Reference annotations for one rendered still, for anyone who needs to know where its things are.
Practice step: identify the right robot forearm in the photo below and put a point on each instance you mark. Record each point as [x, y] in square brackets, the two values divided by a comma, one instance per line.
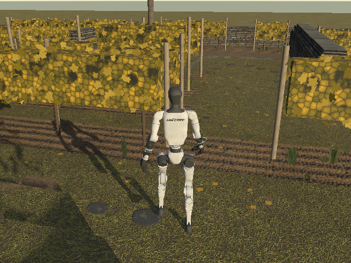
[200, 141]

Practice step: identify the robot left upper arm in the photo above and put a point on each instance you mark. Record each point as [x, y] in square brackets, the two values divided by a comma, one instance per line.
[155, 125]

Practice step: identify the robot left shin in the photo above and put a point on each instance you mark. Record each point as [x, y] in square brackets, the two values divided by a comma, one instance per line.
[161, 191]

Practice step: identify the robot right upper arm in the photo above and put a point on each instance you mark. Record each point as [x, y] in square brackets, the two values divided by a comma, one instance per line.
[194, 123]

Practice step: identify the left robot thigh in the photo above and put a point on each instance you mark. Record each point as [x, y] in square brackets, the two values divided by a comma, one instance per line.
[162, 161]

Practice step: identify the left robot forearm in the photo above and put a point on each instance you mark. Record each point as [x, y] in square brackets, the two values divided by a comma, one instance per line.
[148, 149]

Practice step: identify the left robot hand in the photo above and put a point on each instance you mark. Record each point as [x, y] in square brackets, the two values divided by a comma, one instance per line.
[143, 165]

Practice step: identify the right robot hand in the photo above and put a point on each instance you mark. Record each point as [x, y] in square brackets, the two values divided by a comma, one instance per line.
[196, 148]

